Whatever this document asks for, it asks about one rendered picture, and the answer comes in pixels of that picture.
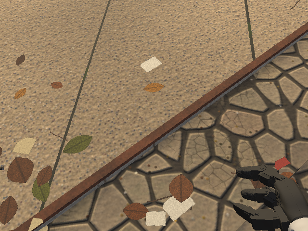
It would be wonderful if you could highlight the robot right hand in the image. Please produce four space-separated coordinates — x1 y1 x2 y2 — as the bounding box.
233 164 308 231

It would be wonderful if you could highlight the robot right forearm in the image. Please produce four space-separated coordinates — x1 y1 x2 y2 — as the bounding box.
288 218 308 231

